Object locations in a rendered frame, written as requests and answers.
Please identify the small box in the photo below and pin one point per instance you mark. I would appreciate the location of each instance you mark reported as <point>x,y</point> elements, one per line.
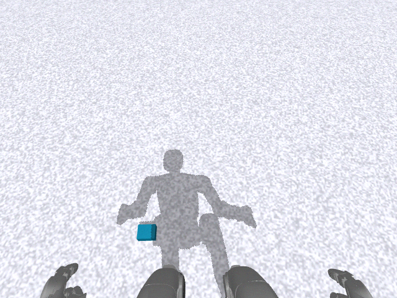
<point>146,232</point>

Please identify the left robot hand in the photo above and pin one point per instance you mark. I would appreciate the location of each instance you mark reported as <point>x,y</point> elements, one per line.
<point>55,287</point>

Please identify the right robot hand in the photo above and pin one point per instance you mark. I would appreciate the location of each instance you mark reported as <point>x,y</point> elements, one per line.
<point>354,288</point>

